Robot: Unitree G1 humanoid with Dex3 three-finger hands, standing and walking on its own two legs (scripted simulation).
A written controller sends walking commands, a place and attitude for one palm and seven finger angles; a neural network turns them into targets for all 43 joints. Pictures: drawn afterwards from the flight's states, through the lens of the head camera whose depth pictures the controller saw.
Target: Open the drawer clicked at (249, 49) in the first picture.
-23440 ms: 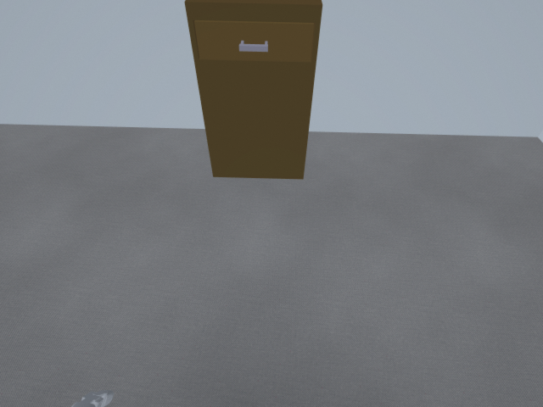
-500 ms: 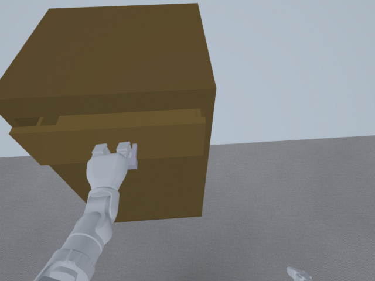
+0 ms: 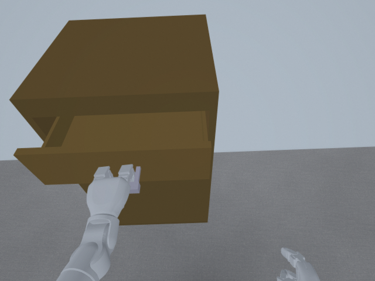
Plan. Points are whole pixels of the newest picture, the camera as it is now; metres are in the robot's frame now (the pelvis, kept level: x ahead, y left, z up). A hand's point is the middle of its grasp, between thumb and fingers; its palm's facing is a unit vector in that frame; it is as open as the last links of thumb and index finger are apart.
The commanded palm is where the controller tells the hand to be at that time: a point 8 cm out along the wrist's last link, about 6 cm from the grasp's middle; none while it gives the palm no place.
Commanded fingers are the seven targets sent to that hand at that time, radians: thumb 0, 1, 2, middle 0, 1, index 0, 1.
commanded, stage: pull the drawer open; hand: left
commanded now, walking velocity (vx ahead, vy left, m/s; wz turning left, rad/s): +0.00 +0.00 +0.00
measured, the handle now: (117, 180) +0.35 +0.20 +0.00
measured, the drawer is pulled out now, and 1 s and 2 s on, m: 0.12 0.24 0.30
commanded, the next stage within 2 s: open the thumb to release the handle in 1.74 s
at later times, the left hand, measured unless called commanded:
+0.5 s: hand (113, 226) +0.24 +0.18 -0.03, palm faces -0.01 -0.09 -1.00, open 5.4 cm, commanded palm +0.21 +0.19 +0.04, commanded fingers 0.00 0.90 0.90 -0.40 -1.35 -0.40 -1.35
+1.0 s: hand (108, 256) +0.18 +0.18 -0.02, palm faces -0.01 -0.13 -0.99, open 5.5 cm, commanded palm +0.15 +0.18 +0.04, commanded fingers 0.00 0.90 0.90 -0.40 -1.35 -0.40 -1.35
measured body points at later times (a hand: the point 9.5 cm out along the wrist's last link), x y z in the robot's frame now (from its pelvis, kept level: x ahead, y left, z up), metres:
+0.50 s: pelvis -0.01 -0.01 +0.00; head +0.01 -0.04 +0.45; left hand +0.24 +0.19 +0.03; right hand +0.18 -0.25 -0.11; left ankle -0.01 +0.10 -0.70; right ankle -0.02 -0.09 -0.70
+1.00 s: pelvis -0.01 -0.02 -0.01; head +0.01 -0.05 +0.44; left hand +0.18 +0.18 +0.03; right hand +0.21 -0.23 -0.10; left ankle -0.01 +0.10 -0.70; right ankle -0.02 -0.09 -0.70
